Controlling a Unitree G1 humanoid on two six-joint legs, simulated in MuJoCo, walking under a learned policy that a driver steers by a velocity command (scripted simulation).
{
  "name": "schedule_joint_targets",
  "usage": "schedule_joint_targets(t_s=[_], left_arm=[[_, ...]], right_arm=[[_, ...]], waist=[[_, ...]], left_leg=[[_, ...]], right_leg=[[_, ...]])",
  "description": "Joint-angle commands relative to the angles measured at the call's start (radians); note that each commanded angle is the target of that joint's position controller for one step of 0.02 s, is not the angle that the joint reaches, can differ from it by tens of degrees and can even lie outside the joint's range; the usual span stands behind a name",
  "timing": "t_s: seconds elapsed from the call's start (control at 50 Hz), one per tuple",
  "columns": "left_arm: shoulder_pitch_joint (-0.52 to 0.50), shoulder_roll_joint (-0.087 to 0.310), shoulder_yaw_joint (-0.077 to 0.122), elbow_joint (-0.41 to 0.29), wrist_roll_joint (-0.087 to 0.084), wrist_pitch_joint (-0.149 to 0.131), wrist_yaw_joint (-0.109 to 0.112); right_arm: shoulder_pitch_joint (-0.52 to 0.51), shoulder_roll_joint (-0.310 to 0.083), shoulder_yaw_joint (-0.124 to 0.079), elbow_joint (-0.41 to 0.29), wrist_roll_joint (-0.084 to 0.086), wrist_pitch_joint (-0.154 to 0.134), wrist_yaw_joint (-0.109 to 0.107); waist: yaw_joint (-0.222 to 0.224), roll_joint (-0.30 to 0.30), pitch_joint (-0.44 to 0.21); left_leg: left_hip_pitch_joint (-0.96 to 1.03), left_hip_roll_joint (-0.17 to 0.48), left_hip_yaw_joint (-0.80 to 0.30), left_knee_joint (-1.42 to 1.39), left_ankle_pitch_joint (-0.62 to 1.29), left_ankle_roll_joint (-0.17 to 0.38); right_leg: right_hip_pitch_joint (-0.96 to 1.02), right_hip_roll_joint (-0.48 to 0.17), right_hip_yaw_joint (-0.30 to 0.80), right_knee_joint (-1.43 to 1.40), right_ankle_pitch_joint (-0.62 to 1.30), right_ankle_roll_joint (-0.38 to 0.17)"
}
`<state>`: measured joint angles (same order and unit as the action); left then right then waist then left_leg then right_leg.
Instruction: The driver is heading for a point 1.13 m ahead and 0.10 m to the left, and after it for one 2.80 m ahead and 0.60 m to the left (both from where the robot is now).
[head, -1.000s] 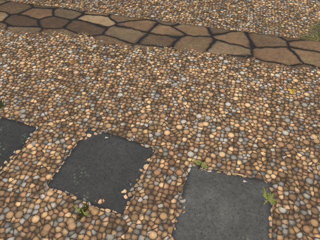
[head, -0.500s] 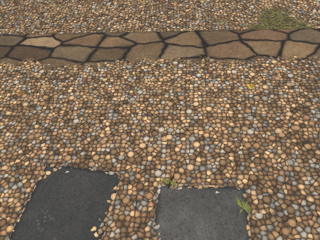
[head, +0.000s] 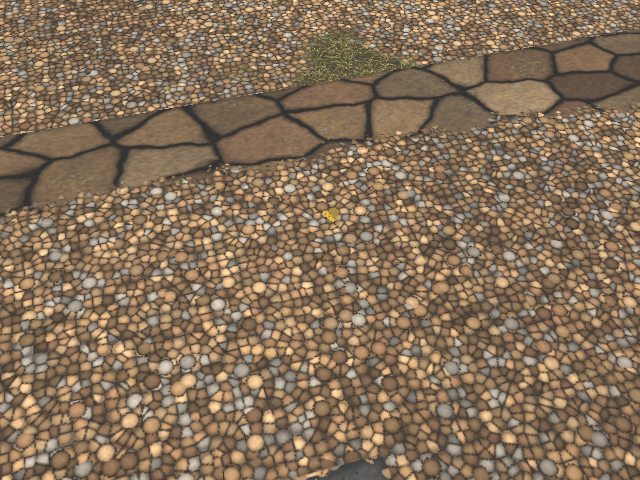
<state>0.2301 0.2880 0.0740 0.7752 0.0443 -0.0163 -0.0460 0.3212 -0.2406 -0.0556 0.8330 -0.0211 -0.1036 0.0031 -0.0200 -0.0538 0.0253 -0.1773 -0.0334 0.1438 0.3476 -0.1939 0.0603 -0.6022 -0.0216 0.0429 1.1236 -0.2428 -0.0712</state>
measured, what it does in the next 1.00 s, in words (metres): walks ahead: right foot, then left foot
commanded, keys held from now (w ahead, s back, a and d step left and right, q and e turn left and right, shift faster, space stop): w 1.00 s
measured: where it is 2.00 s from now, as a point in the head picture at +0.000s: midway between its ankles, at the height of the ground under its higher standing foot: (333, 266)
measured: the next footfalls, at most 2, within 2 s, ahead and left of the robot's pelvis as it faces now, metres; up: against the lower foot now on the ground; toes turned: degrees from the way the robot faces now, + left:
right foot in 0.28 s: +0.29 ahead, -0.12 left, +0.00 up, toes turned -7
left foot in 0.80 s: +0.61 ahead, +0.05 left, +0.00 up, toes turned +1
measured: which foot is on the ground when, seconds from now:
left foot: down 0.00-0.30, up 0.32-0.78, down 0.80-1.00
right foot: up 0.00-0.26, down 0.28-0.80, up 0.82-1.00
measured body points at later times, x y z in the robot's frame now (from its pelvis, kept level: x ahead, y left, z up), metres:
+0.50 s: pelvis +0.27 -0.06 +0.00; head +0.29 -0.07 +0.45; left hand +0.32 +0.20 -0.13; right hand +0.32 -0.32 -0.14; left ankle +0.30 +0.10 -0.67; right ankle +0.25 -0.12 -0.74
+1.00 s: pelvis +0.55 -0.01 +0.00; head +0.57 +0.00 +0.45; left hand +0.61 +0.24 -0.15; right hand +0.56 -0.27 -0.13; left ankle +0.57 +0.05 -0.74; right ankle +0.51 -0.15 -0.66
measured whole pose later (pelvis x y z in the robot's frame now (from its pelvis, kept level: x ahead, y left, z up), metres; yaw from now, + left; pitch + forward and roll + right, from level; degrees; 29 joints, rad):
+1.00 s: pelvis +0.55 -0.01 +0.00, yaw -4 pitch -1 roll +0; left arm 0.27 0.23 0.05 0.96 0.03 -0.06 -0.02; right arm 0.31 -0.22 -0.05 0.96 -0.01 -0.08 0.01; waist 0.00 -0.03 0.05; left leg -0.19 -0.06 0.11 0.37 -0.17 0.10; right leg -0.47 -0.06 0.00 1.11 -0.26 -0.07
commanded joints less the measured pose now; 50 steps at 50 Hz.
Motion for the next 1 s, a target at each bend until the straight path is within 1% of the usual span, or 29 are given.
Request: schedule_joint_targets(t_s=[0.02,0.1,0.14,0.2,0.24,0.26,0.28,0.3,0.32,0.34,0.36,0.38,0.4,0.42,0.48,0.58,0.66,0.72,0.76,0.78,0.8,0.82,0.84,0.86,0.88,0.9,0.92,0.94,1.0], left_arm=[[-0.004,-0.011,-0.013,-0.062,0.000,-0.003,-0.013],[-0.161,-0.034,-0.037,-0.101,-0.004,-0.017,-0.023],[-0.230,-0.033,-0.045,-0.119,-0.006,-0.021,-0.026],[-0.267,-0.016,-0.045,-0.129,-0.001,-0.027,-0.015],[-0.185,-0.002,-0.037,-0.099,0.005,-0.037,-0.003],[-0.042,0.016,-0.026,-0.046,0.013,-0.049,0.006],[0.135,0.075,-0.005,0.008,0.030,-0.058,0.019],[0.254,0.188,0.024,0.021,0.038,-0.058,0.035],[0.258,0.180,0.029,0.031,-0.010,-0.044,0.042],[0.175,0.148,0.020,0.036,-0.023,-0.044,0.043],[0.114,0.089,0.006,0.036,-0.025,-0.051,0.038],[0.072,0.053,-0.004,0.038,-0.026,-0.058,0.037],[0.048,0.023,-0.012,0.046,-0.031,-0.063,0.037],[0.047,0.011,-0.016,0.053,-0.029,-0.070,0.037],[0.099,0.033,-0.010,0.094,-0.038,-0.088,0.038],[0.178,0.033,-0.014,0.144,-0.036,-0.088,0.036],[0.244,0.058,-0.012,0.185,-0.030,-0.087,0.043],[0.260,0.072,-0.010,0.212,-0.023,-0.081,0.054],[0.235,0.088,-0.007,0.220,-0.019,-0.078,0.059],[0.218,0.096,-0.005,0.225,-0.019,-0.074,0.059],[0.220,0.080,-0.012,0.223,-0.019,-0.072,0.058],[0.265,0.013,-0.031,0.190,-0.041,-0.073,0.054],[0.349,-0.025,-0.032,0.199,-0.053,-0.074,0.047],[0.248,0.048,-0.013,0.191,-0.032,-0.070,0.049],[0.171,0.049,-0.011,0.171,-0.031,-0.074,0.042],[0.139,0.025,-0.015,0.168,-0.031,-0.075,0.039],[0.140,0.011,-0.016,0.173,-0.017,-0.064,0.036],[0.161,-0.009,-0.020,0.182,-0.008,-0.050,0.029],[0.119,-0.029,-0.022,0.173,-0.006,-0.030,0.017]], right_arm=[[0.034,-0.071,-0.007,-0.024,-0.001,-0.026,0.009],[0.071,-0.086,-0.004,0.008,0.006,-0.020,0.012],[0.119,-0.107,-0.006,0.033,0.008,-0.013,0.008],[0.177,-0.130,-0.008,0.075,0.006,0.007,0.001],[0.188,-0.146,-0.009,0.096,0.007,0.022,-0.004],[0.188,-0.143,-0.005,0.105,0.013,0.029,-0.006],[0.175,-0.122,0.004,0.085,0.017,0.028,-0.007],[0.213,-0.015,0.031,0.022,0.043,0.022,0.008],[0.172,-0.108,0.000,0.032,0.023,0.024,0.001],[0.091,-0.116,-0.007,0.006,0.019,0.024,0.001],[0.056,-0.090,0.001,0.002,0.020,0.018,0.005],[0.057,-0.075,0.001,0.013,0.014,0.024,0.008],[0.081,-0.063,0.002,0.024,-0.003,0.039,0.012],[0.102,-0.046,0.004,0.040,-0.012,0.053,0.019],[0.041,-0.035,0.000,0.024,-0.019,0.070,0.034],[-0.178,-0.028,0.010,-0.040,-0.010,0.068,0.036],[-0.298,-0.038,0.016,-0.074,-0.004,0.065,0.034],[-0.328,-0.056,0.011,-0.092,-0.007,0.059,0.030],[-0.252,-0.068,0.002,-0.071,-0.008,0.049,0.022],[-0.131,-0.079,-0.008,-0.030,-0.010,0.041,0.015],[0.051,-0.116,-0.026,0.033,-0.022,0.030,0.004],[0.204,-0.217,-0.051,0.054,-0.046,0.022,-0.007],[0.211,-0.268,-0.062,0.064,-0.028,0.030,0.002],[0.100,-0.208,-0.051,0.054,0.002,0.038,0.005],[0.002,-0.139,-0.033,0.036,0.009,0.035,0.009],[-0.042,-0.094,-0.020,0.035,0.005,0.029,0.012],[-0.049,-0.069,-0.012,0.047,0.008,0.023,0.011],[-0.042,-0.046,-0.005,0.062,0.009,0.017,0.009],[0.035,-0.066,-0.007,0.106,0.015,-0.003,0.006]], waist=[[0.025,0.116,0.014],[0.000,0.123,0.037],[-0.023,0.125,0.046],[-0.030,0.131,0.055],[0.014,0.148,0.005],[0.079,0.125,-0.073],[0.147,0.089,-0.188],[0.158,-0.146,-0.342],[0.157,-0.098,-0.349],[0.117,-0.039,-0.197],[0.083,-0.004,-0.112],[0.045,0.009,-0.059],[0.010,-0.010,-0.033],[-0.004,-0.014,-0.031],[-0.016,-0.008,0.003],[0.026,-0.007,0.060],[0.059,-0.010,0.080],[0.055,-0.003,0.095],[0.013,-0.009,0.057],[-0.042,0.004,-0.006],[-0.106,0.040,-0.113],[-0.130,0.184,-0.255],[-0.086,0.346,-0.332],[-0.051,0.189,-0.190],[-0.025,0.117,-0.073],[0.000,0.086,-0.027],[0.024,0.104,0.000],[0.043,0.123,-0.004],[0.054,0.111,0.010]], left_leg=[[0.032,0.282,-0.197,-0.215,0.193,0.128],[0.016,0.232,-0.075,-0.214,0.286,0.100],[0.052,0.249,-0.073,-0.210,0.307,0.101],[0.177,0.288,-0.084,-0.145,0.434,0.103],[0.223,0.285,-0.061,0.011,0.695,0.090],[0.188,0.254,-0.023,0.183,0.740,0.071],[0.017,0.224,-0.005,0.405,0.531,0.049],[-0.373,0.080,0.037,0.792,-0.032,-0.004],[-0.491,0.029,-0.100,0.944,-0.315,-0.001],[-0.550,0.085,-0.150,0.952,-0.237,0.008],[-0.524,0.112,-0.155,0.895,-0.171,0.010],[-0.472,0.136,-0.156,0.829,-0.139,0.006],[-0.416,0.147,-0.156,0.787,-0.122,-0.006],[-0.377,0.143,-0.149,0.772,-0.107,-0.014],[-0.419,0.149,-0.132,0.719,-0.029,-0.033],[-0.479,0.152,-0.105,0.474,0.154,-0.051],[-0.446,0.121,-0.083,0.322,0.196,-0.026],[-0.432,0.102,-0.078,0.259,0.119,0.013],[-0.299,0.055,-0.054,0.214,0.039,0.046],[-0.147,0.016,-0.033,0.166,0.037,0.065],[0.093,0.032,-0.060,0.148,0.041,0.095],[0.376,0.302,-0.398,0.111,-0.090,0.166],[0.501,0.469,-0.833,-0.061,-0.109,0.265],[0.381,0.411,-0.749,-0.090,-0.198,0.225],[0.231,0.379,-0.598,-0.110,-0.162,0.196],[0.134,0.331,-0.496,-0.143,-0.068,0.166],[0.069,0.290,-0.415,-0.160,0.022,0.142],[0.030,0.266,-0.357,-0.175,0.079,0.129],[0.024,0.244,-0.280,-0.203,0.211,0.140]], right_leg=[[-0.100,-0.031,0.047,-0.067,0.099,0.010],[-0.008,-0.017,-0.050,-0.350,0.230,0.016],[0.033,-0.016,-0.097,-0.434,0.216,0.010],[0.055,-0.001,-0.128,-0.523,0.106,-0.020],[0.193,0.054,-0.154,-0.592,0.033,-0.055],[0.382,0.083,-0.162,-0.663,0.071,-0.080],[0.652,-0.025,-0.039,-0.655,0.036,-0.121],[0.995,-0.356,0.439,-0.704,-0.050,-0.245],[0.955,-0.403,0.622,-0.808,0.056,-0.269],[0.847,-0.345,0.439,-0.809,0.138,-0.240],[0.711,-0.299,0.329,-0.838,0.213,-0.209],[0.609,-0.250,0.247,-0.874,0.241,-0.169],[0.528,-0.211,0.186,-0.905,0.254,-0.142],[0.490,-0.194,0.154,-0.927,0.273,-0.138],[0.467,-0.175,0.098,-0.983,0.315,-0.154],[0.495,-0.147,0.027,-1.011,0.350,-0.144],[0.575,-0.172,0.010,-1.002,0.380,-0.133],[0.666,-0.209,0.013,-0.953,0.460,-0.124],[0.686,-0.206,-0.011,-0.838,0.680,-0.101],[0.672,-0.180,-0.037,-0.687,0.787,-0.085],[0.571,-0.128,-0.074,-0.464,0.716,-0.065],[0.307,-0.041,-0.128,-0.114,0.332,-0.032],[0.050,0.125,-0.061,0.137,-0.307,-0.013],[-0.033,0.044,0.031,0.189,-0.223,-0.031],[-0.033,-0.001,0.017,0.148,-0.115,-0.035],[0.006,-0.037,0.008,0.091,-0.053,-0.033],[0.048,-0.056,0.002,0.049,-0.030,-0.024],[0.092,-0.065,-0.005,0.025,-0.015,-0.012],[0.059,-0.073,-0.035,-0.018,0.032,0.012]])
